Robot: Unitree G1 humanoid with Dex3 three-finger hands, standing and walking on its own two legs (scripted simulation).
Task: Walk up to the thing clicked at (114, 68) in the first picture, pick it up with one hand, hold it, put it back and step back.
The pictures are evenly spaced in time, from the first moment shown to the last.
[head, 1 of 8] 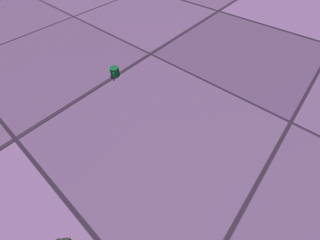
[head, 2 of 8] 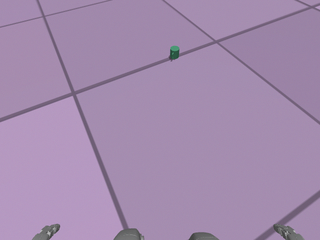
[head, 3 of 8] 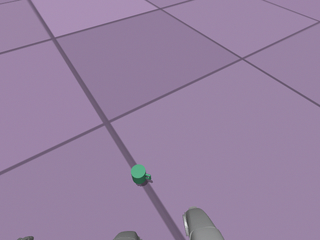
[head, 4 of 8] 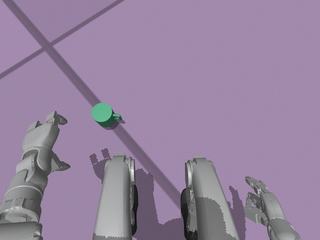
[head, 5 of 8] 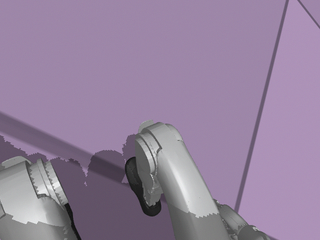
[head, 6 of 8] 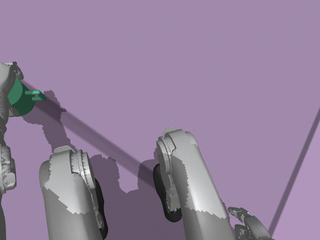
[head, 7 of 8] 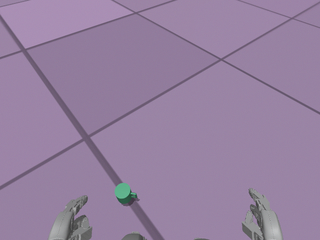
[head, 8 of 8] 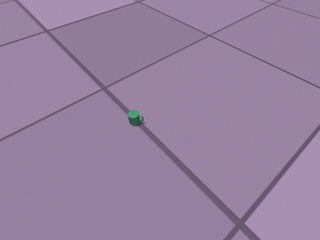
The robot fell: no
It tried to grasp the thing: yes
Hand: left
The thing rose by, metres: 0.64
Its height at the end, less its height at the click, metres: +0.00
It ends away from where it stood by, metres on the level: 0.01
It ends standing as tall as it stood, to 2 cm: yes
